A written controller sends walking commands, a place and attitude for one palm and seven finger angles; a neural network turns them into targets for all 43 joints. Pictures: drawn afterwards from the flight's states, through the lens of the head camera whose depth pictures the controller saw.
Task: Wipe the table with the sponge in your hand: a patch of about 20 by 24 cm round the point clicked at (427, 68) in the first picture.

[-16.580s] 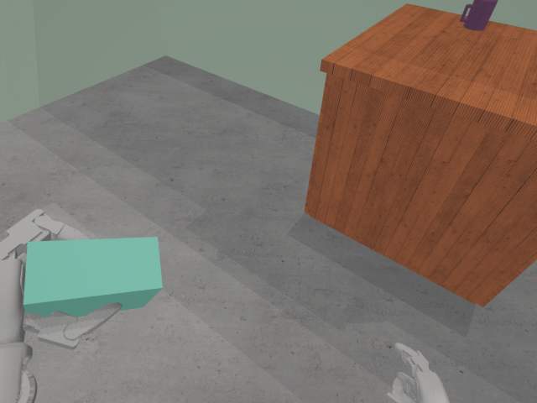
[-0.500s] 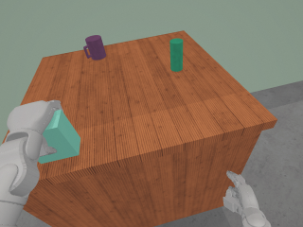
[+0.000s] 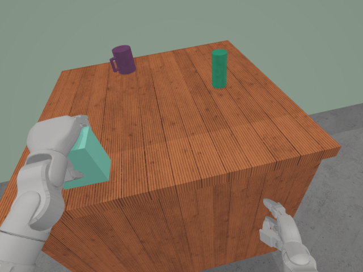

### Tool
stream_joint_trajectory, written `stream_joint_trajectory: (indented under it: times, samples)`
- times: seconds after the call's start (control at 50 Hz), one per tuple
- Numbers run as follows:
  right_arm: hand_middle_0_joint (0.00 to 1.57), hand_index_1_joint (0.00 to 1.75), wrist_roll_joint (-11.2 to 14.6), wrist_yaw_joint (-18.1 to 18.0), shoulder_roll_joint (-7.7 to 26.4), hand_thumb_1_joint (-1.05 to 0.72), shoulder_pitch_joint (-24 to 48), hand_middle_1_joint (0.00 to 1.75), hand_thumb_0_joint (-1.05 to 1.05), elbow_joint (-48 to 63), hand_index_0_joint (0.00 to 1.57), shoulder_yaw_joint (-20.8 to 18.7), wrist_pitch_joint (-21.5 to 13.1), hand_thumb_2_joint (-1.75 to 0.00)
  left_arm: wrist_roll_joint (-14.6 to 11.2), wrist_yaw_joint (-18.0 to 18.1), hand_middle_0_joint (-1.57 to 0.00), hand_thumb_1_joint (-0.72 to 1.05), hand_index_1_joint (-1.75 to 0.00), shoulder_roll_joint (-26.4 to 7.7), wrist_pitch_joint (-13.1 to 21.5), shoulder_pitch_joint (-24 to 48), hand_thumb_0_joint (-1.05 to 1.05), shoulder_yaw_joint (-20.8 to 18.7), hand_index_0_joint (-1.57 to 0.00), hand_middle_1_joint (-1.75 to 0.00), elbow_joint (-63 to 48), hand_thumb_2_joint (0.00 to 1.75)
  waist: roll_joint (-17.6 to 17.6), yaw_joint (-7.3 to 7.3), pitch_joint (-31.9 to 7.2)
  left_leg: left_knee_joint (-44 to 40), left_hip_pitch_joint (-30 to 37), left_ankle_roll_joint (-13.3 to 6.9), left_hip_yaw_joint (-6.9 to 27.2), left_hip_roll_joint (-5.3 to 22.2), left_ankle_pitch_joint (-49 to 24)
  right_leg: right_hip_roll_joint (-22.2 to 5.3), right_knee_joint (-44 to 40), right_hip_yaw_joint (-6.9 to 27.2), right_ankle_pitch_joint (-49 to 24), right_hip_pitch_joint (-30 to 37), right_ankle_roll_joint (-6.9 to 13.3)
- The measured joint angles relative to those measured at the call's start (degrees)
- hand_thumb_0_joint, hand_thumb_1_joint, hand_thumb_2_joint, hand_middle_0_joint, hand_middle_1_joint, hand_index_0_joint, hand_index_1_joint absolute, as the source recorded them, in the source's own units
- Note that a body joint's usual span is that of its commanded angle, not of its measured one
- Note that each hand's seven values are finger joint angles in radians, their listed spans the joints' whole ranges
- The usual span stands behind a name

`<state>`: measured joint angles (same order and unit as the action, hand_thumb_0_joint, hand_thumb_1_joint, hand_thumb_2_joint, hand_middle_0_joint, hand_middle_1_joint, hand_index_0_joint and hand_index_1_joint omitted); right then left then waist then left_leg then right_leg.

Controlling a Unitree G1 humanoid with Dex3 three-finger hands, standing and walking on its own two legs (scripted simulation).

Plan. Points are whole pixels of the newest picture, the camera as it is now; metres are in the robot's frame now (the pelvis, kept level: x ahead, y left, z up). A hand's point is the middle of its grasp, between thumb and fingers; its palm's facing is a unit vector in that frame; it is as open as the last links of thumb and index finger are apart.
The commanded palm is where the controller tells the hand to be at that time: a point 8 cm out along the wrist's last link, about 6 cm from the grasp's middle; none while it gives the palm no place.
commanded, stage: move the sponge above the wiping area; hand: left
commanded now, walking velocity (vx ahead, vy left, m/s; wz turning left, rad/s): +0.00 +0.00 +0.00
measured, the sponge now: (80, 164) +0.27 +0.29 +0.12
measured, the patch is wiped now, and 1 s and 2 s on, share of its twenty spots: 0.00 0.00 0.00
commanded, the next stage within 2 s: lower the sponge onto the table in 0.60 s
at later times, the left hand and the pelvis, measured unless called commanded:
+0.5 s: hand (67, 149) +0.27 +0.30 +0.17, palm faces +0.10 -0.03 -0.99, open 9.9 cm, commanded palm +0.23 +0.29 +0.26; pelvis +0.01 +0.00 +0.00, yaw +0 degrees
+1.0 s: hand (67, 148) +0.27 +0.29 +0.18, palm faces +0.11 -0.02 -0.99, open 9.9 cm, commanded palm +0.23 +0.28 +0.26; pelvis +0.00 +0.00 +0.00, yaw +0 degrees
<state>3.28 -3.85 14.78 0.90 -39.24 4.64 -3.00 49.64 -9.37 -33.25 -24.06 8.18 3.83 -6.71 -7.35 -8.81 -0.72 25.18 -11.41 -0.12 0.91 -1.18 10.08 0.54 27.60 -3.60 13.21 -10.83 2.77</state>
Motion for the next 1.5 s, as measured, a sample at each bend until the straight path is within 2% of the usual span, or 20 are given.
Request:
stream_joint_trajectory:
  times: [0.1, 0.18, 0.32, 0.52, 0.62, 0.76, 0.88, 1.0, 1.22, 1.38, 1.5]
  samples:
    - [0.2, 0.3, -0.1, -0.1, -0.2, -0.91, 0.2, 0.3, 0.01, -0.1, 0.2, 0.2, -0.1, -0.9, 0.2, -0.1, -0.74, -0.49, -1.35, -0.4, 0.7, 2.0, -0.01, 0.2, -0.77, -1.34, 1.6, 1.03, 0.4, 0.13, 0.2, -0.1, 0.0, 0.1, 0.0, 0.1, -0.1, 0.1, -0.1, 0.0, -0.1, 0.0, 0.1]
    - [0.2, 0.3, 0.0, 0.0, -0.1, -0.91, 0.1, 0.3, 0.01, -0.1, 0.2, 0.2, 0.1, -0.9, -0.1, -0.3, -0.74, -0.49, -1.35, -1.2, 0.2, 2.5, -0.01, -1.2, -0.77, -1.34, 2.4, 1.03, 0.6, 0.49, 0.3, 0.0, -0.1, 0.2, -0.2, 0.3, 0.1, 0.3, -0.3, 0.2, -0.2, -0.2, 0.2]
    - [0.2, 0.3, 0.0, 0.3, 1.0, -0.91, -1.1, 0.3, 0.01, 0.2, 0.2, -0.4, 0.5, -0.9, -0.8, -1.6, -0.74, -0.49, -1.35, -2.0, -0.2, -0.3, -0.01, -3.2, -0.77, -1.34, -0.1, 1.03, 0.4, 0.98, 0.2, 0.4, -0.6, 0.1, -0.3, 0.4, 0.5, 0.4, 0.0, 0.3, 0.1, -0.5, 0.1]
    - [0.2, 0.3, -0.2, -0.2, 1.3, -0.91, -2.0, 0.3, 0.01, -0.2, 0.2, -1.0, -0.2, -0.9, -1.8, -0.4, -0.74, -0.49, -1.35, -2.3, 1.8, -2.4, -0.01, -3.5, -0.77, -1.34, -2.8, 1.03, 0.2, 0.24, 0.7, 0.7, -0.2, 0.1, 0.0, 0.3, 0.9, 0.3, 0.0, 0.0, 0.5, 0.1, 0.1]
    - [0.2, 0.3, -0.2, 0.2, 0.7, -0.91, -1.3, 0.3, 0.01, -0.2, 0.2, -0.8, 0.0, -0.9, -1.9, 0.2, -0.74, -0.49, -1.35, -1.7, 0.7, -2.1, -0.01, -3.2, -0.77, -1.34, -4.2, 1.03, -0.1, -0.08, 0.3, 0.4, -0.1, 0.1, 0.0, 0.2, 0.7, 0.2, -0.1, 0.1, 0.4, 0.1, 0.0]
    - [0.2, 0.3, 0.2, 0.3, 0.1, -0.91, 0.1, 0.3, 0.01, 0.6, 0.2, 0.1, 0.6, -0.9, -2.1, -0.7, -0.74, -0.49, -1.35, -1.8, -1.3, -2.7, -0.01, -3.3, -0.77, -1.34, -4.8, 1.03, -0.4, -0.1, -0.3, 0.5, -0.2, 0.1, -0.2, 0.2, 0.7, 0.3, 0.2, 0.3, 0.4, -0.2, 0.0]
    - [0.2, 0.3, 0.2, 0.0, 0.4, -0.91, 0.3, 0.3, 0.01, 0.8, 0.2, 0.2, 0.5, -0.9, -1.2, -1.5, -0.74, -0.49, -1.35, -1.7, -1.4, -1.7, -0.01, -1.7, -0.77, -1.34, -3.6, 1.03, -0.1, -0.33, -0.3, 0.7, -0.2, 0.1, 0.1, 0.2, 0.6, 0.2, 0.2, 0.0, 0.4, 0.0, 0.1]
    - [0.2, 0.3, 0.0, -0.3, 0.5, -0.91, 0.0, 0.3, 0.01, 0.5, 0.2, 0.0, 0.1, -0.9, -0.7, -1.7, -0.74, -0.49, -1.35, -1.9, -0.4, 0.0, -0.01, -1.3, -0.77, -1.34, -2.1, 1.03, 0.2, -0.18, 0.1, 0.5, -0.2, 0.3, 0.3, 0.3, 0.4, 0.3, 0.1, -0.2, 0.2, 0.1, 0.3]
    - [0.2, 0.3, 0.1, 0.1, 0.9, -0.91, -1.4, 0.3, 0.01, 0.4, 0.2, -0.4, 0.5, -0.9, -1.1, -1.3, -0.74, -0.49, -1.35, -2.0, -0.2, -2.2, -0.01, -3.2, -0.77, -1.34, -1.4, 1.03, 0.3, 0.83, 0.1, 0.9, -0.6, 0.4, -0.1, 0.6, 0.6, 0.6, 0.4, 0.2, 0.2, -0.5, 0.4]
    - [0.2, 0.3, -0.3, -0.5, 1.1, -0.91, -2.5, 0.3, 0.01, -0.1, 0.2, -0.9, -0.3, -0.9, -1.4, 0.1, -0.74, -0.49, -1.35, -1.5, 2.7, -4.6, -0.01, -2.8, -0.77, -1.34, -2.3, 1.03, 0.3, 0.38, 0.5, 1.3, -0.4, 0.4, 0.1, 0.6, 0.9, 0.7, 0.5, 0.1, 0.4, -0.1, 0.4]
    - [0.2, 0.3, -0.4, -0.4, 0.6, -0.91, -2.3, 0.3, 0.01, -0.5, 0.2, -1.0, -0.6, -0.9, -1.1, 1.4, -0.74, -0.49, -1.35, -1.0, 2.9, -4.4, -0.01, -3.3, -0.77, -1.34, -1.1, 1.03, 0.3, 0.35, 0.4, 1.2, -0.2, 0.4, 0.1, 0.7, 0.8, 0.8, 0.2, 0.1, 0.2, 0.1, 0.4]
